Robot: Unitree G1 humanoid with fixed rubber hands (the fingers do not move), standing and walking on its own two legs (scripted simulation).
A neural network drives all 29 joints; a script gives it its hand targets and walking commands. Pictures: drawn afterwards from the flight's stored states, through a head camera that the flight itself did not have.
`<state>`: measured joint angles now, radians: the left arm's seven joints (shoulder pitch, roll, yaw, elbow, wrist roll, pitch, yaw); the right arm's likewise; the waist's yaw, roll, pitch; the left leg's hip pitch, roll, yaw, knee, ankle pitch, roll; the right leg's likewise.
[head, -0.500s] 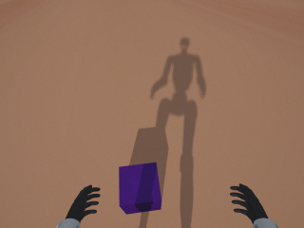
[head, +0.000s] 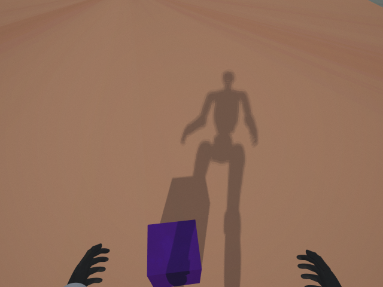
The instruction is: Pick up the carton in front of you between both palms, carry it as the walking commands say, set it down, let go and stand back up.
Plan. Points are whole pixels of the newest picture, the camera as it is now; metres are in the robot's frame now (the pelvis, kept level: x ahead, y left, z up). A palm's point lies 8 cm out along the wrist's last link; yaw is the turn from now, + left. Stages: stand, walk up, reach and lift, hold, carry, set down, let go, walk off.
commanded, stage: stand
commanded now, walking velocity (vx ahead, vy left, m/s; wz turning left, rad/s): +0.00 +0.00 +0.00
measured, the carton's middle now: (174, 254) +0.37 +0.12 -0.64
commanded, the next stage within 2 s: none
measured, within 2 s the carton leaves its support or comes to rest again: neither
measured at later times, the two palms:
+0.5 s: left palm out of the picture +0.14 +0.31 -0.10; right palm out of the picture +0.13 -0.27 -0.08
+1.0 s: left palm out of the picture +0.10 +0.32 -0.10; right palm out of the picture +0.09 -0.28 -0.08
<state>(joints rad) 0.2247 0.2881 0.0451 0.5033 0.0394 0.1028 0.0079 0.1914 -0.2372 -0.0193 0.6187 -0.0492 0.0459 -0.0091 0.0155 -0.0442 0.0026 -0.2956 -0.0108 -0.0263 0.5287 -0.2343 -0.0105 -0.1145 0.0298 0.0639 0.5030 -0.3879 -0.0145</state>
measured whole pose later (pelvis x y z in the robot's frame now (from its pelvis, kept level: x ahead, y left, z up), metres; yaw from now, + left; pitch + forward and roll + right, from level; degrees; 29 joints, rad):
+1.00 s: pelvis +0.00 +0.03 +0.01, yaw -2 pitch -2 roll +0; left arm 0.22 0.38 0.01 0.88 0.03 0.00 0.02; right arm 0.12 -0.35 -0.03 0.98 -0.02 -0.01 -0.01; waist 0.00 -0.04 0.02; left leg -0.22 -0.02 0.02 0.45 -0.21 0.03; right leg -0.04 0.01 0.11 0.39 -0.33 0.02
